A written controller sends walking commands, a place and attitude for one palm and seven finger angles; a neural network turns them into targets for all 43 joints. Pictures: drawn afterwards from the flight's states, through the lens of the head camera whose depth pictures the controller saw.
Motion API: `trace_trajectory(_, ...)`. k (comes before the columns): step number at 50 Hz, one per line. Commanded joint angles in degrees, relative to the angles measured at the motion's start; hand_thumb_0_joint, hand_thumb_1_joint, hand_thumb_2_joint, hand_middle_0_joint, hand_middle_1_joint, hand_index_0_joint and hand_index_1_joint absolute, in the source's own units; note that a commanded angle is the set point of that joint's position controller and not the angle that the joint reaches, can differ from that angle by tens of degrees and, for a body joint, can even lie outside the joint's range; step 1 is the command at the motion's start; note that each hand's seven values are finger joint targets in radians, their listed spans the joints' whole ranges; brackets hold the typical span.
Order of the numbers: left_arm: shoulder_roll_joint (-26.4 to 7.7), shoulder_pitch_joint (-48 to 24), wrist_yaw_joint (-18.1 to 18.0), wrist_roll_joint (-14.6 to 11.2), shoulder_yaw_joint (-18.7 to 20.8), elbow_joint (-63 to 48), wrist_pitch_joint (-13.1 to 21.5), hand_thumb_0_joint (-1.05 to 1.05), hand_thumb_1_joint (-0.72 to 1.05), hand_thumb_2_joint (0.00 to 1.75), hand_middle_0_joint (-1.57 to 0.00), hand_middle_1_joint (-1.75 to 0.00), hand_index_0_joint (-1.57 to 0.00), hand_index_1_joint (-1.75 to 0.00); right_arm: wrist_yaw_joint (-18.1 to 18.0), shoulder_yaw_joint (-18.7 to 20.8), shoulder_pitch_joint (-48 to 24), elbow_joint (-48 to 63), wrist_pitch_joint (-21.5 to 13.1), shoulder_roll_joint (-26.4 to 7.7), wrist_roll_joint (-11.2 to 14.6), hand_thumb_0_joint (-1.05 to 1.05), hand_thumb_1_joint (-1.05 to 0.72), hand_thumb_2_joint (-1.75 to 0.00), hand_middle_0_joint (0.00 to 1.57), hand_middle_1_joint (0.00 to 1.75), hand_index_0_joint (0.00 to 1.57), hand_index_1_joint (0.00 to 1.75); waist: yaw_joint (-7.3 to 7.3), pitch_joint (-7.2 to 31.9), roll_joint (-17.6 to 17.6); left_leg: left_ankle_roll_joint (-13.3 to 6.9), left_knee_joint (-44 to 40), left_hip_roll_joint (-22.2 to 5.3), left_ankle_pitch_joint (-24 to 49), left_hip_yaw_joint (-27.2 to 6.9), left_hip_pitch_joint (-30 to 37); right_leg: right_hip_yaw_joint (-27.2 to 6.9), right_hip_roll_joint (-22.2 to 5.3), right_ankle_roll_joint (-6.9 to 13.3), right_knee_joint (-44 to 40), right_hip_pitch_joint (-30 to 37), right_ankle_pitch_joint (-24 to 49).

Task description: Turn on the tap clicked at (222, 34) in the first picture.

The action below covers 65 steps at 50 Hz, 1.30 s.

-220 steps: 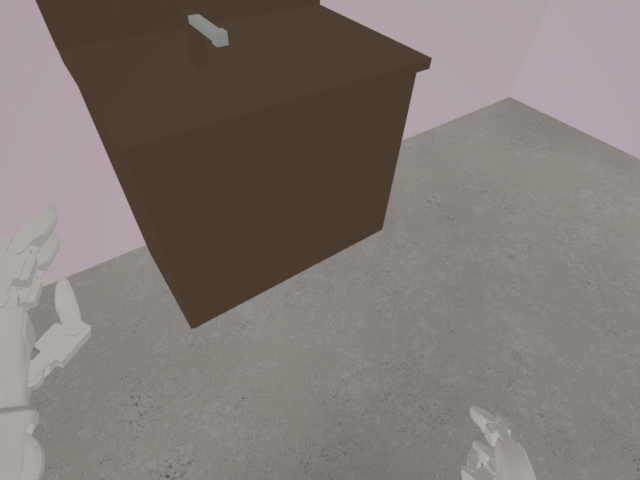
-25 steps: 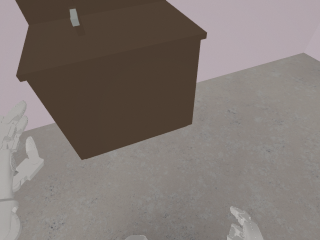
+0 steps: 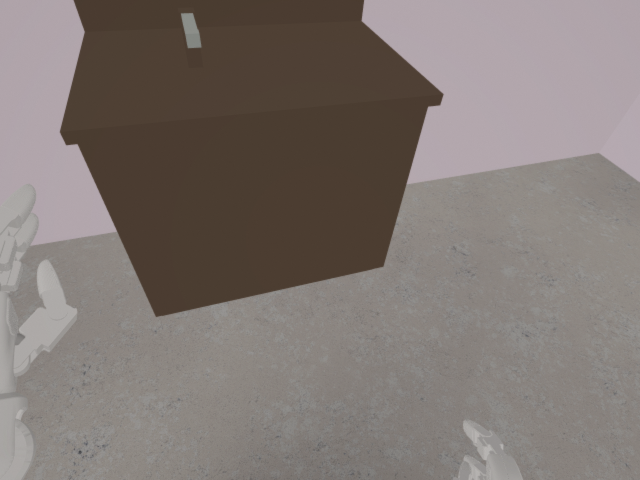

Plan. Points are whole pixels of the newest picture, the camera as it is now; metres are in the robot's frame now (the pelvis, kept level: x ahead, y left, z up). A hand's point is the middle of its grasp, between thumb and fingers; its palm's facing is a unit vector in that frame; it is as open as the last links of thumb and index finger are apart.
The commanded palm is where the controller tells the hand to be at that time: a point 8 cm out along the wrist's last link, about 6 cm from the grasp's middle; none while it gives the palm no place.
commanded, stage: take the last steps up to it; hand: left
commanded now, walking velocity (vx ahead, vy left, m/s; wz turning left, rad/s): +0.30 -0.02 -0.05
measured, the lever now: (193, 38) +0.89 +0.33 +0.17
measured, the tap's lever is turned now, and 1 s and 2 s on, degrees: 0 0 0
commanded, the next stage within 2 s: come to a stop and stand still in 1.94 s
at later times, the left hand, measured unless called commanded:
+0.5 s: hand (164, 234) +0.31 +0.19 +0.18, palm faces +0.33 -0.84 -0.44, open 7.4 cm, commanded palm +0.26 +0.25 +0.18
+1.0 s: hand (217, 162) +0.45 +0.17 +0.17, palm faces +0.35 -0.78 -0.51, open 7.4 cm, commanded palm +0.39 +0.23 +0.18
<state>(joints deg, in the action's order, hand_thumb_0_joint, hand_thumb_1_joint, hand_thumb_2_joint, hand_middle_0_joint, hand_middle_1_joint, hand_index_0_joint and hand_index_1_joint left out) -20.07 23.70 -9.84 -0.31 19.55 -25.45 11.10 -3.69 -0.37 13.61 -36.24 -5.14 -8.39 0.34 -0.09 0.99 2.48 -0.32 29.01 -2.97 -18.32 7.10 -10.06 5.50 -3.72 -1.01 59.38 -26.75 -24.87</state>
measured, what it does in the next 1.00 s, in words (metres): walks ahead: right foot, then left foot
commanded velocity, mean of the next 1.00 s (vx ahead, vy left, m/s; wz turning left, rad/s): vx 0.30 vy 0.01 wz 0.01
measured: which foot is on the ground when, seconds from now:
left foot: down 0.00-0.24, up 0.26-0.56, down 0.58-0.92, up 0.94-1.00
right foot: up 0.00-0.20, down 0.22-0.60, up 0.62-0.90, down 0.92-1.00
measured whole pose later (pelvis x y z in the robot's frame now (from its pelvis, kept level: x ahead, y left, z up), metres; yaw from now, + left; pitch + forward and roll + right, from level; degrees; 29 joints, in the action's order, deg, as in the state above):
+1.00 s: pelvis +0.22 -0.05 -0.01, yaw -1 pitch +0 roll +1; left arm -22.6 25.7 -7.9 -1.4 20.9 -30.0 11.3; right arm -2.4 -1.4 9.8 -37.3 -3.2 -9.1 0.5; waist 0.1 -5.4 -3.3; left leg 0.9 60.1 -5.8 -27.0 3.5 -21.4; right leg 11.7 -2.9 4.3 36.8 -19.5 -16.9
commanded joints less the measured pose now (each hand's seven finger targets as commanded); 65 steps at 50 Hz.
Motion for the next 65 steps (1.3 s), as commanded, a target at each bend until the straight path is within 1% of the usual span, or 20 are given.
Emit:
trace_trajectory(1,-10.0,-5.4,0.0,0.5,4.2,-20.5,5.0,0.00,0.90,0.90,-0.20,-0.30,-0.20,-0.30,0.4,2.8,-5.7,7.9,-4.5,-9.3,-0.3,0.00,-0.90,-0.90,0.20,0.30,0.20,0.30,0.14,-2.0,-16.6,-8.7,-14.4,-13.9,15.1,-10.1,1.6,0.7,-1.7,-0.7,-4.5,-7.2,4.8)
trace_trajectory(9,-10.1,-3.0,0.4,-0.6,7.1,-9.0,2.8,0.00,0.90,0.90,-0.20,-0.30,-0.20,-0.30,0.1,2.2,-7.1,7.8,-2.4,-8.7,-0.3,0.00,-0.90,-0.90,0.20,0.30,0.20,0.30,0.60,3.1,-10.7,-4.6,0.7,-11.5,17.0,-2.2,-3.1,7.6,4.7,0.3,-31.3,18.3,11.1)
trace_trajectory(10,-9.1,-2.1,0.6,-0.5,6.1,-7.3,2.3,0.00,0.90,0.90,-0.20,-0.30,-0.20,-0.30,0.1,2.1,-7.1,7.8,-2.0,-8.1,0.0,0.00,-0.90,-0.90,0.20,0.30,0.20,0.30,0.82,4.8,-5.4,-3.6,10.2,-9.2,13.4,0.0,-7.2,3.7,2.0,2.0,-33.3,24.0,11.5)
trace_trajectory(12,-13.0,-2.8,0.4,-0.7,8.9,-8.7,2.4,0.00,0.90,0.90,-0.20,-0.30,-0.20,-0.30,0.4,2.4,-8.5,9.5,-1.5,-7.4,0.5,0.00,-0.90,-0.90,0.20,0.30,0.20,0.30,1.38,6.8,16.6,0.1,40.0,1.8,-14.4,-0.6,-28.1,-33.3,-19.4,13.1,-42.2,32.4,16.5)
trace_trajectory(13,-12.5,-4.3,0.6,-1.2,8.9,-10.5,3.1,0.00,0.90,0.90,-0.20,-0.30,-0.20,-0.30,0.7,2.5,-8.2,8.8,-1.4,-8.2,0.0,0.00,-0.90,-0.90,0.20,0.30,0.20,0.30,0.92,6.0,11.2,0.5,45.5,-0.5,-12.5,-7.7,-28.1,-33.9,-21.5,13.3,-44.8,27.8,9.9)
trace_trajectory(15,-13.6,-3.3,1.1,-1.3,9.9,-13.9,3.8,0.00,0.90,0.90,-0.20,-0.30,-0.20,-0.30,1.4,2.4,-8.8,8.2,-0.6,-8.4,0.1,0.00,-0.90,-0.90,0.20,0.30,0.20,0.30,0.83,4.0,3.3,1.3,44.6,-3.7,-8.1,-8.7,-27.0,-27.8,-19.2,13.1,-45.0,21.6,0.3)
trace_trajectory(19,-13.0,-0.9,0.2,-1.1,9.7,-20.8,5.0,0.00,0.90,0.90,-0.20,-0.30,-0.20,-0.30,1.0,1.7,-9.7,8.5,0.1,-8.1,-0.3,0.00,-0.90,-0.90,0.20,0.30,0.20,0.30,-0.06,3.6,3.3,1.7,28.5,-4.3,-3.2,-4.2,-17.7,-11.0,-15.2,10.6,-45.1,12.4,9.7)
trace_trajectory(27,-10.7,3.2,-2.1,-1.8,9.7,-18.1,4.2,0.00,0.90,0.90,-0.20,-0.30,-0.20,-0.30,-1.0,3.2,-5.4,10.1,-0.9,-8.6,-0.6,0.00,-0.90,-0.90,0.20,0.30,0.20,0.30,0.15,6.5,-0.7,0.9,-1.6,0.1,5.5,3.7,-1.7,-5.8,-9.2,6.7,-34.3,16.9,10.4)
trace_trajectory(28,-10.0,2.2,-1.9,-1.7,8.8,-17.4,4.3,0.00,0.90,0.90,-0.20,-0.30,-0.20,-0.30,-1.4,3.7,-4.8,10.4,-0.7,-9.3,-0.3,0.00,-0.90,-0.90,0.20,0.30,0.20,0.30,-0.31,6.0,-3.6,-0.1,-4.1,-1.7,5.2,1.2,2.2,-4.8,-7.5,5.1,-29.1,14.0,10.3)
trace_trajectory(30,-8.4,0.2,-1.4,-1.6,6.9,-16.9,4.8,0.00,0.90,0.90,-0.20,-0.30,-0.20,-0.30,-1.3,4.2,-5.1,11.3,-0.6,-11.0,0.5,0.00,-0.90,-0.90,0.20,0.30,0.20,0.30,-0.79,4.1,-19.3,-8.2,-10.4,-18.5,12.8,-23.6,11.6,1.7,1.4,0.3,-9.1,-3.6,-5.2)
trace_trajectory(32,-11.8,-1.7,-0.7,-0.6,8.4,-14.0,5.3,0.00,0.90,0.90,-0.20,-0.30,-0.20,-0.30,-1.0,2.9,-6.1,10.1,-1.4,-9.6,-0.7,0.00,-0.90,-0.90,0.20,0.30,0.20,0.30,-1.15,0.8,-17.6,-12.5,-14.1,-23.0,14.3,-29.3,7.5,-2.9,-0.7,0.5,3.9,-10.0,-7.9)
trace_trajectory(36,-8.7,-3.1,0.2,-0.2,4.5,-20.7,5.0,0.00,0.90,0.90,-0.20,-0.30,-0.20,-0.30,0.2,3.5,-5.2,9.4,-2.8,-9.8,0.1,0.00,-0.90,-0.90,0.20,0.30,0.20,0.30,-0.26,1.8,-17.0,-9.0,-10.2,-15.7,23.0,-12.0,9.5,-0.2,-1.5,-0.3,-2.5,-10.2,0.1)
trace_trajectory(44,-10.9,2.1,-0.3,-1.2,9.2,-15.2,3.0,0.00,0.90,0.90,-0.20,-0.30,-0.20,-0.30,0.2,2.6,-6.4,9.7,-2.0,-8.5,0.1,0.00,-0.90,-0.90,0.20,0.30,0.20,0.30,0.61,6.5,-10.6,-4.1,4.0,-11.2,20.8,-0.6,-0.7,7.6,3.6,0.3,-32.6,18.6,12.6)
trace_trajectory(45,-11.1,2.4,-0.3,-1.0,8.9,-13.8,2.6,0.00,0.90,0.90,-0.20,-0.30,-0.20,-0.30,0.2,2.6,-6.2,9.6,-1.6,-7.4,0.4,0.00,-0.90,-0.90,0.20,0.30,0.20,0.30,0.62,8.4,-3.9,-2.9,14.6,-8.4,14.4,1.8,-6.3,1.0,-1.4,2.8,-34.2,24.5,14.2)
trace_trajectory(46,-13.4,1.3,-0.4,-0.8,10.3,-13.6,2.5,0.00,0.90,0.90,-0.20,-0.30,-0.20,-0.30,0.1,2.3,-6.4,10.1,-1.0,-6.2,0.4,0.00,-0.90,-0.90,0.20,0.30,0.20,0.30,0.30,9.2,11.1,-0.6,29.8,-1.7,-2.7,3.9,-20.2,-19.7,-13.7,8.2,-37.7,32.5,20.0)
trace_trajectory(47,-14.5,1.1,-0.6,-1.5,12.2,-13.5,2.5,0.00,0.90,0.90,-0.20,-0.30,-0.20,-0.30,0.3,2.1,-8.5,10.6,-1.3,-6.7,0.2,0.00,-0.90,-0.90,0.20,0.30,0.20,0.30,1.26,8.4,15.4,0.5,41.2,1.0,-15.3,-2.1,-28.6,-31.7,-21.7,12.9,-41.6,33.1,23.8)
trace_trajectory(50,-14.0,2.7,0.6,-2.1,13.0,-12.4,3.5,0.00,0.90,0.90,-0.20,-0.30,-0.20,-0.30,0.8,2.3,-8.9,8.1,-0.3,-7.3,0.2,0.00,-0.90,-0.90,0.20,0.30,0.20,0.30,0.71,4.0,3.8,2.0,46.0,-3.7,-6.8,-8.4,-30.3,-23.5,-18.8,11.7,-41.6,26.0,18.7)
trace_trajectory(55,-10.5,1.6,0.4,-1.6,8.6,-15.6,5.4,0.00,0.90,0.90,-0.20,-0.30,-0.20,-0.30,0.6,2.4,-9.3,7.8,0.7,-8.1,-0.1,0.00,-0.90,-0.90,0.20,0.30,0.20,0.30,-0.73,3.4,3.6,2.5,33.4,-4.0,1.5,-4.2,-25.8,-6.3,-14.6,9.0,-42.0,21.1,29.2)
trace_trajectory(61,-11.8,3.2,-1.5,-1.6,9.6,-19.8,5.1,0.00,0.90,0.90,-0.20,-0.30,-0.20,-0.30,0.0,3.3,-7.5,11.0,-0.9,-7.9,-0.3,0.00,-0.90,-0.90,0.20,0.30,0.20,0.30,1.91,5.6,4.6,0.8,10.8,-0.8,2.4,2.6,-17.2,-5.2,-14.0,9.7,-38.8,26.3,36.0)
trace_trajectory(65,-10.9,1.7,-1.9,-1.8,8.9,-18.5,4.3,0.00,0.90,0.90,-0.20,-0.30,-0.20,-0.30,-0.6,3.9,-5.5,11.2,-0.8,-8.6,-0.1,0.00,-0.90,-0.90,0.20,0.30,0.20,0.30,0.55,5.7,2.9,0.4,-0.4,0.9,8.3,4.7,-6.6,-3.8,-11.9,7.4,-33.0,23.9,31.6)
